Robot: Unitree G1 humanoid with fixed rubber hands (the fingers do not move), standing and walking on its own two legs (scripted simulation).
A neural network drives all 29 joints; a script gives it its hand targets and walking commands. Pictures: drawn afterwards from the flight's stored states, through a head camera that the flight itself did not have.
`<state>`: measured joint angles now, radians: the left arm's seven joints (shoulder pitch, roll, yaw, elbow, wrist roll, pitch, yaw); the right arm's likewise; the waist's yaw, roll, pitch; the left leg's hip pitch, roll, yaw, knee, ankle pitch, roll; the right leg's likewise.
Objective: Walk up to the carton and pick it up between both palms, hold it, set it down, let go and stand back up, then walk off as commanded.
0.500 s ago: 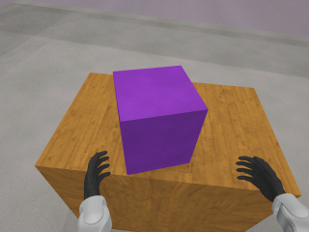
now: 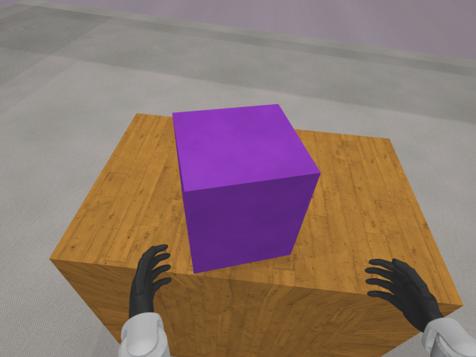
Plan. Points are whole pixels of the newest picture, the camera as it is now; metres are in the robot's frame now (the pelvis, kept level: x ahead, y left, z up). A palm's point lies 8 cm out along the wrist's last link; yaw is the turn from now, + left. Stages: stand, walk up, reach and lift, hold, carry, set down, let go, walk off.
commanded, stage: set down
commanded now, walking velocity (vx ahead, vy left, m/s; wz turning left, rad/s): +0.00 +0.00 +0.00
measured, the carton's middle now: (235, 189) +0.44 +0.04 +0.04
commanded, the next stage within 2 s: let go in 1.78 s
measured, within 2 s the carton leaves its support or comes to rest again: neither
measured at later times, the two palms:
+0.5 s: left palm (136, 317) +0.20 +0.17 +0.00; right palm (419, 323) +0.23 -0.28 +0.00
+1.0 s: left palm (122, 331) +0.19 +0.20 -0.03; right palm (394, 333) +0.22 -0.24 -0.03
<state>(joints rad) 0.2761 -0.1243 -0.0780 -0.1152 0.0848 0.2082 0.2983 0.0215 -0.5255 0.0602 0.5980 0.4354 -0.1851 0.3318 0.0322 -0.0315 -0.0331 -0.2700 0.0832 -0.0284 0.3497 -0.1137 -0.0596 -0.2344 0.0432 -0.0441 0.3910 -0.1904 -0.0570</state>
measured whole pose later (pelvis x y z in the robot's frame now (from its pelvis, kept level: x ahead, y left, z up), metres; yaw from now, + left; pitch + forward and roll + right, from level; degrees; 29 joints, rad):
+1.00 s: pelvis +0.01 +0.01 +0.00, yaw +1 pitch +2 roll +0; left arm 0.30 -0.01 0.00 0.12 0.09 0.12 0.15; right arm 0.13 -0.41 0.06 0.61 0.29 -0.22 0.17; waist 0.03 -0.05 0.01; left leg -0.25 0.06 -0.03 0.35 -0.13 -0.06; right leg -0.21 0.02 -0.04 0.39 -0.21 -0.04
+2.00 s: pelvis +0.03 +0.02 +0.00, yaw +1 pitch +1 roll +0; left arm 0.23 0.16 0.03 0.33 0.03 0.14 -0.01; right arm 0.13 -0.20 0.05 0.75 0.07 -0.25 0.00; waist 0.02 -0.04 0.05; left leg -0.21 0.04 -0.03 0.35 -0.16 -0.05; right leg -0.16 0.00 -0.04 0.37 -0.23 -0.02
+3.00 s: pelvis +0.04 +0.03 +0.00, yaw +1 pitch +0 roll +0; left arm 0.26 0.30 0.08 0.61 0.04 -0.03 -0.01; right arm 0.13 -0.33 0.00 0.76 0.01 -0.02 0.01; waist 0.03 -0.03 -0.06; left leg -0.22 0.04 -0.03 0.43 -0.22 -0.04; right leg -0.15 0.00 -0.04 0.42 -0.27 -0.02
